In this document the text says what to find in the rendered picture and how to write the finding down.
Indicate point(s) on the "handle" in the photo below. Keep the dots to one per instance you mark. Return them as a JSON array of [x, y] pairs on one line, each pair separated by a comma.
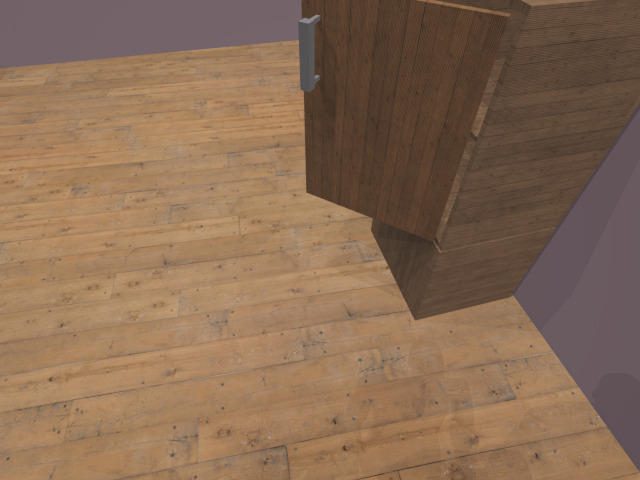
[[307, 53]]

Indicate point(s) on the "cupboard door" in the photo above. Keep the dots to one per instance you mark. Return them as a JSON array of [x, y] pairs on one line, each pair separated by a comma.
[[401, 82]]

